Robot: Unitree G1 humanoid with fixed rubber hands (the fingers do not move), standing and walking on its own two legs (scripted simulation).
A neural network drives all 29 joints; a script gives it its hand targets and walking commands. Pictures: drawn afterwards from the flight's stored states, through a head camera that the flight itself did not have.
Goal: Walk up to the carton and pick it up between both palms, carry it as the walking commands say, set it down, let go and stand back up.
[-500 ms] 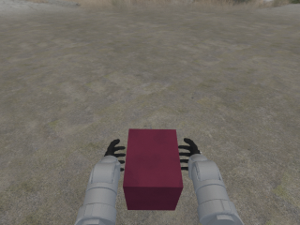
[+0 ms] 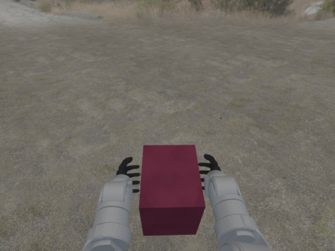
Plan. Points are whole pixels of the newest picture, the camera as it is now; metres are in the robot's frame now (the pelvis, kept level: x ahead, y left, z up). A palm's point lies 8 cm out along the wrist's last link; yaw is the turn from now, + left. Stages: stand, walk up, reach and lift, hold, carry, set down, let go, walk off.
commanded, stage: hold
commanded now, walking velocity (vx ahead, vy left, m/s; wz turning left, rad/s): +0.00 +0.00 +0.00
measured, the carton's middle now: (169, 189) +0.34 +0.01 -0.02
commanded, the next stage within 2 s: carry in 0.40 s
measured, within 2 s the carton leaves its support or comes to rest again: neither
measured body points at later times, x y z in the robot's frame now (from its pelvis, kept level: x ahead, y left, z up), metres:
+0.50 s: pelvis +0.02 +0.02 +0.00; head -0.05 +0.02 +0.45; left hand +0.32 +0.14 +0.04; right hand +0.31 -0.11 +0.04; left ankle +0.04 +0.14 -0.74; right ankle +0.04 -0.11 -0.73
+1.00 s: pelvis -0.04 -0.01 -0.02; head +0.02 +0.01 +0.43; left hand +0.23 +0.30 +0.08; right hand +0.35 +0.10 +0.08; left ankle +0.00 +0.11 -0.74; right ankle -0.01 -0.13 -0.74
